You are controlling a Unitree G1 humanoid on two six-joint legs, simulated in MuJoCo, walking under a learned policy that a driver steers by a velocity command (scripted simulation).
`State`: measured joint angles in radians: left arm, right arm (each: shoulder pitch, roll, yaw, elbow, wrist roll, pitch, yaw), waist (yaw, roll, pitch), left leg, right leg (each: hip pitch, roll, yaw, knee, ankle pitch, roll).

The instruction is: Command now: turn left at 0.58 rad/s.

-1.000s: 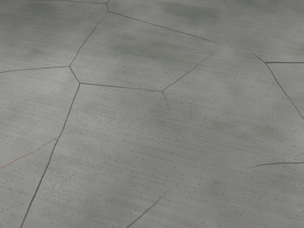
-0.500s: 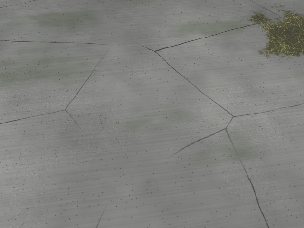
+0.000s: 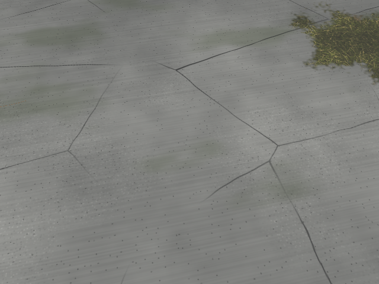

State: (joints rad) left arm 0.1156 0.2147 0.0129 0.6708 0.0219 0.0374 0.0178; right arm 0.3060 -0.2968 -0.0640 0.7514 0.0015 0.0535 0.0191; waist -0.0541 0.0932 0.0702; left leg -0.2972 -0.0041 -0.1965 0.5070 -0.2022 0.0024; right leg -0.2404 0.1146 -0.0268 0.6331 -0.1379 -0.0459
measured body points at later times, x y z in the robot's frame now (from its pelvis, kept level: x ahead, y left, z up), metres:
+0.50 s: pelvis +0.07 +0.03 -0.01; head +0.11 +0.06 +0.44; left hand +0.08 +0.33 -0.13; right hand +0.30 -0.18 -0.11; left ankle +0.05 +0.11 -0.74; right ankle +0.11 -0.11 -0.69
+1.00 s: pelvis +0.25 +0.08 +0.00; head +0.29 +0.09 +0.45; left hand +0.09 +0.30 -0.13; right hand +0.53 -0.02 -0.12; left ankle +0.25 +0.21 -0.71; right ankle +0.25 -0.04 -0.74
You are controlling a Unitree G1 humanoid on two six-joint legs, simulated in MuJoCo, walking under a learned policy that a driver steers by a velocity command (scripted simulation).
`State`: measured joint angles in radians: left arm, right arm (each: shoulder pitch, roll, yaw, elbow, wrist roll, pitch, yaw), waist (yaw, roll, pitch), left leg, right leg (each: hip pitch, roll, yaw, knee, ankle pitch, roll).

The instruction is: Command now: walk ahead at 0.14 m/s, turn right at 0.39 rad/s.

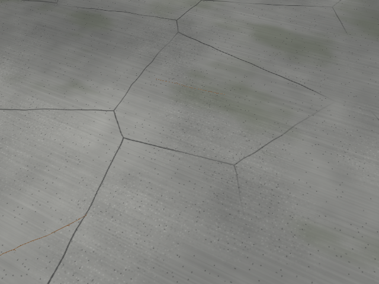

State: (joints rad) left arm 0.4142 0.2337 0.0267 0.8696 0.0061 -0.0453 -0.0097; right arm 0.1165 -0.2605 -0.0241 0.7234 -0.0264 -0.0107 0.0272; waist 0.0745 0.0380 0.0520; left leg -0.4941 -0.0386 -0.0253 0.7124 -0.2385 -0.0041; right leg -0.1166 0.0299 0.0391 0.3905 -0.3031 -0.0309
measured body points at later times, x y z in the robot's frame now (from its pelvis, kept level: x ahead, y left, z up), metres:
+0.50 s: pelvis +0.07 -0.01 -0.01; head +0.08 -0.05 +0.43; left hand +0.33 +0.16 -0.10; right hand +0.05 -0.31 -0.14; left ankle +0.11 +0.09 -0.74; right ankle +0.04 -0.10 -0.74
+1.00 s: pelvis +0.29 -0.16 -0.03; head +0.31 -0.18 +0.42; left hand +0.46 +0.08 -0.15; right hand +0.30 -0.50 -0.10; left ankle +0.46 -0.18 -0.74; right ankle +0.04 -0.10 -0.74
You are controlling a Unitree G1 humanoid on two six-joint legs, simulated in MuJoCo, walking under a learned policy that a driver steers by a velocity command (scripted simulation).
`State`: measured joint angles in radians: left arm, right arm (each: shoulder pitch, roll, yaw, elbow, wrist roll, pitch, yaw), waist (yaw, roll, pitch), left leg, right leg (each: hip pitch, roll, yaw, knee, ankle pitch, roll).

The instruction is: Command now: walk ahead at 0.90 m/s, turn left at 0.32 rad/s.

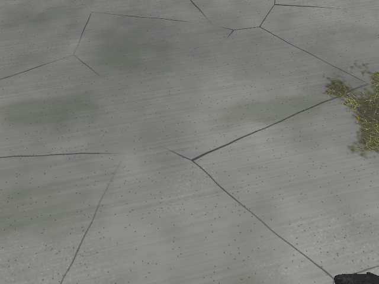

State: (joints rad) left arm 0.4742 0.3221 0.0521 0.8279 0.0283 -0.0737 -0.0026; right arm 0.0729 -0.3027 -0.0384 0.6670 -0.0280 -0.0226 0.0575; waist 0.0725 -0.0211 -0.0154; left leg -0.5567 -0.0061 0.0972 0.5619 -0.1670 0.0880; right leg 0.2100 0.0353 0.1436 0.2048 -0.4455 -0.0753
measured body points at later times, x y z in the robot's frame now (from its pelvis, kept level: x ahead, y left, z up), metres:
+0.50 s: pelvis +0.45 +0.06 +0.00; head +0.50 +0.07 +0.44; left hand +0.61 +0.36 -0.06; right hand +0.54 -0.23 -0.12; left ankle +0.19 +0.09 -0.64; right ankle +0.60 -0.03 -0.72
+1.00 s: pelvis +0.82 +0.29 -0.01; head +0.86 +0.32 +0.43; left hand +0.68 +0.51 -0.13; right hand +1.12 +0.23 -0.13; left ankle +0.87 +0.35 -0.72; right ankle +0.83 +0.08 -0.58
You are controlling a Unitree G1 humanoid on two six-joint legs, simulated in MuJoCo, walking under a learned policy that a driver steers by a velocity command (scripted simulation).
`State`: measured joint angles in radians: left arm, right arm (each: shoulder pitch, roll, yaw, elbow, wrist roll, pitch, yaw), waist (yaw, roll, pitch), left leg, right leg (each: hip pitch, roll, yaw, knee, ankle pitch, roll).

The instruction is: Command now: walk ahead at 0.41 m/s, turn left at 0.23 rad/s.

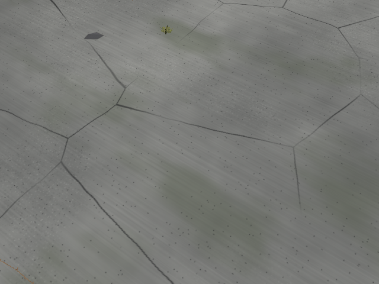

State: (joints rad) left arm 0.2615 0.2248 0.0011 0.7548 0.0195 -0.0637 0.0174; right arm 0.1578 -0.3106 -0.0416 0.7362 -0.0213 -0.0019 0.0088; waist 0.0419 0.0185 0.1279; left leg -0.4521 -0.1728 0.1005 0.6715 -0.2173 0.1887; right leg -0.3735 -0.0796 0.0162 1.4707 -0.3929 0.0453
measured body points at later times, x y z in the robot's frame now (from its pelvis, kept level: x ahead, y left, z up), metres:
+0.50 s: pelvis +0.20 -0.07 +0.02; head +0.24 -0.09 +0.47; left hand +0.34 +0.19 -0.09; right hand +0.31 -0.35 -0.09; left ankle +0.21 +0.07 -0.62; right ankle +0.27 -0.13 -0.70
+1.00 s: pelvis +0.28 -0.02 +0.04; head +0.32 -0.03 +0.49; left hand +0.58 +0.11 -0.08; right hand +0.19 -0.34 -0.04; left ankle +0.36 +0.04 -0.70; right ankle +0.22 -0.11 -0.64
